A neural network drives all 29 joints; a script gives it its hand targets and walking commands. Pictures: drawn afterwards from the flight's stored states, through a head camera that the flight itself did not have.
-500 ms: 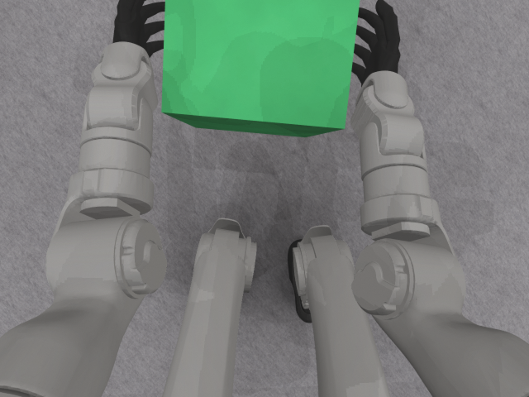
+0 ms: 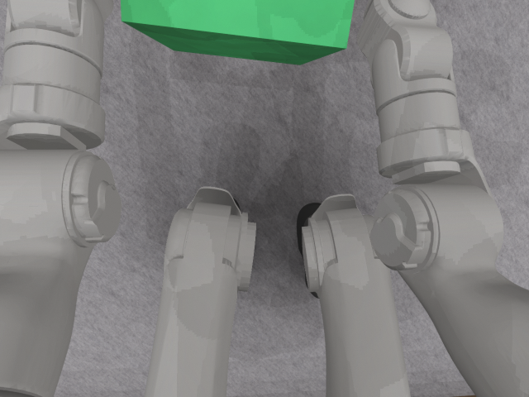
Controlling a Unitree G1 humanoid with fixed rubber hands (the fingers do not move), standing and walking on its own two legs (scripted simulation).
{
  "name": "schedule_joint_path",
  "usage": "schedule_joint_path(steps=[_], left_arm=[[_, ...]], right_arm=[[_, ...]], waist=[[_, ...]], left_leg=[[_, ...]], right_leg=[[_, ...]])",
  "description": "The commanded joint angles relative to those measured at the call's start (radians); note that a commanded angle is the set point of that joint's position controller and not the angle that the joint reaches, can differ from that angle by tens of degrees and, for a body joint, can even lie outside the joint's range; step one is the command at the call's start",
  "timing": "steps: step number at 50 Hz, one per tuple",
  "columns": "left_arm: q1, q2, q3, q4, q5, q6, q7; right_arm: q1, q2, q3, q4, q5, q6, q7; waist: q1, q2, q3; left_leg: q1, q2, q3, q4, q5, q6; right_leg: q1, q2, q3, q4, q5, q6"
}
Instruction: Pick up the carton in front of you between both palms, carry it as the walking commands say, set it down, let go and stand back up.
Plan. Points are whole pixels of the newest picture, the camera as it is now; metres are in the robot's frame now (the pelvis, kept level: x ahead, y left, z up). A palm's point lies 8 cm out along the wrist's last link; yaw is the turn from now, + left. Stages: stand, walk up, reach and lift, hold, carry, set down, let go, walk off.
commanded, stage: set down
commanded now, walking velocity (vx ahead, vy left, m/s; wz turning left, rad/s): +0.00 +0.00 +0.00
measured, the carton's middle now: out of the picture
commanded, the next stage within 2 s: none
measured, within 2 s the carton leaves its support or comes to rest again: rests again in 0.26 s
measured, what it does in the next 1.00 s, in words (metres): stands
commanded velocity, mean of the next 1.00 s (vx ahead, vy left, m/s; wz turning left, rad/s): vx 0.00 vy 0.00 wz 0.00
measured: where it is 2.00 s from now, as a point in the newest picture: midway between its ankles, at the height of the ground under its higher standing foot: (267, 263)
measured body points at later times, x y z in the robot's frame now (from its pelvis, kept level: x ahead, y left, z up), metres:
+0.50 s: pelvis -0.01 -0.01 -0.03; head +0.36 +0.04 +0.21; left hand +0.55 +0.24 -0.20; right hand +0.56 -0.07 -0.20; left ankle +0.09 +0.09 -0.37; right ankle +0.10 -0.12 -0.37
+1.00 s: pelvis -0.01 -0.01 -0.04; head +0.36 +0.04 +0.19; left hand +0.55 +0.24 -0.21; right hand +0.57 -0.08 -0.21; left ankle +0.09 +0.09 -0.37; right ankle +0.09 -0.12 -0.37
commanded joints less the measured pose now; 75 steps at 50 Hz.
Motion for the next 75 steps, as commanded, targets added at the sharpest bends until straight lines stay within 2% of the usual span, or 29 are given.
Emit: schedule_joint_path(steps=[1, 4, 10, 18, 34, 44, 49, 51, 53, 55, 56, 57, 59, 62, 66, 70, 75], left_arm=[[-0.539, -0.881, -0.31, -0.146, -0.151, -0.04, -0.271], [-0.493, -0.889, -0.286, -0.099, -0.137, -0.039, -0.278], [-0.479, -0.869, -0.241, -0.062, -0.103, -0.043, -0.308], [-0.568, -0.787, -0.243, -0.084, -0.12, -0.059, -0.314], [-0.437, -0.719, -0.129, 0.096, -0.029, -0.032, -0.354], [-0.333, -0.627, -0.076, 0.15, 0.036, -0.017, -0.357], [-0.306, -0.599, -0.077, 0.171, 0.048, -0.026, -0.359], [-0.295, -0.549, -0.073, 0.178, 0.051, -0.041, -0.348], [-0.249, -0.366, -0.033, 0.186, 0.058, -0.067, -0.312], [-0.187, 0.034, 0.048, 0.187, 0.082, -0.115, -0.216], [-0.192, 0.208, 0.074, 0.152, 0.058, -0.147, -0.157], [-0.256, 0.271, 0.057, 0.121, 0.017, -0.17, -0.112], [-0.345, 0.316, 0.009, 0.113, -0.072, -0.203, -0.065], [-0.387, 0.331, -0.062, 0.129, -0.168, -0.23, -0.048], [-0.395, 0.342, -0.115, 0.15, -0.229, -0.216, -0.064], [-0.405, 0.364, -0.119, 0.137, -0.223, -0.183, -0.073], [-0.433, 0.38, -0.101, 0.015, -0.187, -0.124, -0.066]], right_arm=[[-0.763, 0.823, 0.476, -0.141, 0.15, -0.054, 0.262], [-0.729, 0.835, 0.471, -0.103, 0.15, -0.054, 0.269], [-0.694, 0.833, 0.42, -0.043, 0.131, -0.052, 0.281], [-0.74, 0.76, 0.41, -0.029, 0.154, -0.061, 0.272], [-0.538, 0.658, 0.268, 0.173, 0.06, -0.032, 0.321], [-0.424, 0.582, 0.187, 0.23, 0.001, -0.023, 0.331], [-0.403, 0.556, 0.178, 0.219, -0.01, -0.029, 0.323], [-0.392, 0.513, 0.177, 0.208, -0.007, -0.037, 0.311], [-0.349, 0.344, 0.142, 0.189, -0.018, -0.057, 0.271], [-0.249, -0.015, 0.053, 0.208, -0.037, -0.095, 0.183], [-0.229, -0.195, 0.041, 0.186, -0.027, -0.125, 0.129], [-0.278, -0.246, 0.054, 0.149, 0.007, -0.149, 0.096], [-0.348, -0.287, 0.098, 0.135, 0.081, -0.171, 0.069], [-0.394, -0.286, 0.193, 0.127, 0.182, -0.179, 0.066], [-0.395, -0.268, 0.252, 0.121, 0.25, -0.159, 0.068], [-0.398, -0.295, 0.233, 0.09, 0.249, -0.131, 0.056], [-0.426, -0.315, 0.199, -0.028, 0.221, -0.086, 0.028]], waist=[[0.041, -0.003, -1.413], [0.056, -0.02, -1.345], [0.066, -0.049, -1.172], [0.064, -0.025, -1.063], [0.016, -0.014, -0.593], [0.008, -0.011, -0.466], [0.009, -0.015, -0.463], [0.011, -0.017, -0.477], [0.007, -0.012, -0.511], [0.01, 0.002, -0.577], [0.006, 0.008, -0.641], [0.003, 0.014, -0.738], [0.006, 0.029, -0.882], [0.02, 0.031, -1.034], [0.029, 0.03, -1.148], [0.006, 0.057, -1.253], [-0.015, 0.098, -1.448]], left_leg=[[0.809, -0.006, -0.026, -0.138, 0.694, -0.008], [0.762, -0.004, -0.028, -0.127, 0.679, 0.0], [0.552, 0.002, -0.01, -0.121, 0.528, 0.004], [0.517, 0.015, -0.017, -0.101, 0.431, 0.012], [0.38, 0.024, -0.048, -0.084, 0.183, 0.024], [0.341, 0.022, -0.057, -0.065, 0.141, 0.034], [0.342, 0.026, -0.05, -0.051, 0.174, 0.027], [0.359, 0.031, -0.044, -0.043, 0.204, 0.018], [0.391, 0.043, -0.037, -0.037, 0.239, 0.005], [0.459, 0.062, -0.033, -0.04, 0.288, -0.014], [0.49, 0.066, -0.034, -0.039, 0.326, -0.018], [0.518, 0.069, -0.044, -0.033, 0.389, -0.018], [0.584, 0.072, -0.065, -0.013, 0.503, -0.019], [0.631, 0.083, -0.072, -0.001, 0.57, -0.012], [0.668, 0.092, -0.056, -0.02, 0.548, -0.006], [0.766, 0.09, -0.051, -0.058, 0.503, -0.001], [0.916, 0.07, -0.026, -0.135, 0.493, 0.0]], right_leg=[[0.509, 0.001, -0.067, -0.063, 0.486, -0.052], [0.478, 0.001, -0.06, -0.051, 0.475, -0.053], [0.492, -0.001, -0.041, -0.038, 0.452, -0.062], [0.468, -0.011, -0.026, -0.023, 0.381, -0.08], [0.344, -0.024, -0.022, 0.002, 0.167, -0.104], [0.313, -0.017, -0.017, 0.013, 0.125, -0.105], [0.346, -0.021, -0.017, 0.019, 0.161, -0.093], [0.367, -0.029, -0.019, 0.024, 0.187, -0.084], [0.399, -0.044, -0.028, 0.028, 0.218, -0.07], [0.434, -0.058, -0.041, 0.028, 0.257, -0.052], [0.445, -0.059, -0.042, 0.026, 0.292, -0.046], [0.462, -0.059, -0.035, 0.035, 0.351, -0.044], [0.462, -0.072, -0.026, 0.062, 0.45, -0.047], [0.504, -0.09, -0.014, 0.077, 0.513, -0.053], [0.538, -0.097, -0.022, 0.058, 0.49, -0.054], [0.528, -0.093, -0.049, 0.011, 0.417, -0.06], [0.578, -0.072, -0.081, -0.078, 0.374, -0.072]])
